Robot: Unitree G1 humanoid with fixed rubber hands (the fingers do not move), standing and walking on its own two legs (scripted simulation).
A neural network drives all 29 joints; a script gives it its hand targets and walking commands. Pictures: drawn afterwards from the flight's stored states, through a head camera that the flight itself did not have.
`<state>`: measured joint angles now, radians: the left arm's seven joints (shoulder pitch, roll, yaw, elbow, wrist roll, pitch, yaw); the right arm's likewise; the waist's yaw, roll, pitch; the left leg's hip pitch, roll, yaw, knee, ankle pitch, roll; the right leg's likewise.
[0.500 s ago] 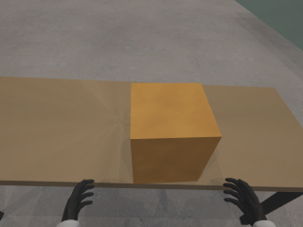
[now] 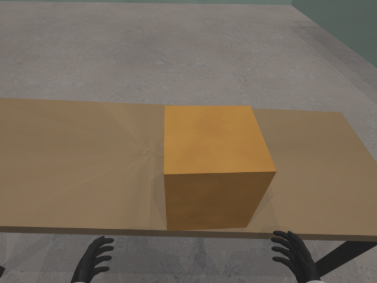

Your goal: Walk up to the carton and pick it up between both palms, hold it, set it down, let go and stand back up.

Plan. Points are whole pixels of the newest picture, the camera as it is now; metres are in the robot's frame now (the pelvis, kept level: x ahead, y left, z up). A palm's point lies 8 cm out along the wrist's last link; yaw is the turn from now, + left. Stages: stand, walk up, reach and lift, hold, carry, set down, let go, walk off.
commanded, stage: set down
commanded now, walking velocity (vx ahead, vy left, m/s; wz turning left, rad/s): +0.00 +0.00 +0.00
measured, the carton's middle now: (207, 169) +0.41 +0.00 +0.01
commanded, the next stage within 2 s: let go in 0.32 s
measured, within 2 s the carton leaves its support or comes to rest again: neither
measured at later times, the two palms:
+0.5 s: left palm out of the picture +0.15 +0.24 -0.07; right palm (298, 281) +0.19 -0.21 -0.07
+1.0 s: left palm out of the picture +0.14 +0.27 -0.08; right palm out of the picture +0.17 -0.22 -0.09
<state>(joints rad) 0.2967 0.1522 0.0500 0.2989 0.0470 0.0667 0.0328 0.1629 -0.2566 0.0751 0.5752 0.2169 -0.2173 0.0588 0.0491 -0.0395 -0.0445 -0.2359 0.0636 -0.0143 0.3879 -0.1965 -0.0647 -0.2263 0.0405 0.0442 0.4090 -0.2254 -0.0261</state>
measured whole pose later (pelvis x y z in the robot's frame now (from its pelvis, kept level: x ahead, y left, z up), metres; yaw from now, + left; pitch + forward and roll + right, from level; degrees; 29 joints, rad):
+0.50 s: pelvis +0.01 +0.00 +0.00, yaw +0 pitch +3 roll +0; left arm 0.29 0.20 0.05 0.37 0.05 0.11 -0.03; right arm 0.16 -0.21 0.07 0.69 0.13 -0.24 -0.01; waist 0.05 -0.04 -0.03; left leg -0.24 0.06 -0.01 0.39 -0.21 -0.06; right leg -0.23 0.04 0.04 0.41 -0.24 -0.02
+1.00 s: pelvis +0.02 +0.00 +0.00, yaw +0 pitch +3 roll +0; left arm 0.27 0.27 0.05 0.52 0.05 0.03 -0.02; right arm 0.16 -0.25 0.08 0.75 0.06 -0.11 -0.02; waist 0.05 -0.04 -0.03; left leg -0.24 0.06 -0.01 0.42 -0.23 -0.06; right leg -0.22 0.04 0.04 0.42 -0.26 -0.02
